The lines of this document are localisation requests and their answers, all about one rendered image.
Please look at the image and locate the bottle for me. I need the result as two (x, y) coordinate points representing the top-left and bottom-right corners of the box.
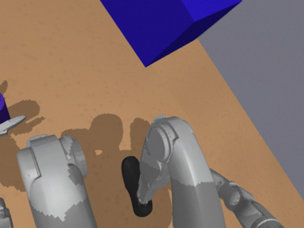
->
(0, 93), (10, 124)

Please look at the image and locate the left robot hand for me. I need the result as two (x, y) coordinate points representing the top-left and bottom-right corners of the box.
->
(0, 115), (27, 137)

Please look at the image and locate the right robot foot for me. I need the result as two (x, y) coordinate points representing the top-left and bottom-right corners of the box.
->
(121, 156), (152, 217)

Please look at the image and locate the left robot arm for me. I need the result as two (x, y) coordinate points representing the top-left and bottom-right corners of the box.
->
(0, 198), (14, 228)

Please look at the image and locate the right robot hand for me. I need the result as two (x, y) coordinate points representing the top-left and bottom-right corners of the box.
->
(210, 168), (229, 192)

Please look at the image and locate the right robot arm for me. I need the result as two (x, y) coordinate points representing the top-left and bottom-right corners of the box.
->
(218, 181), (284, 228)

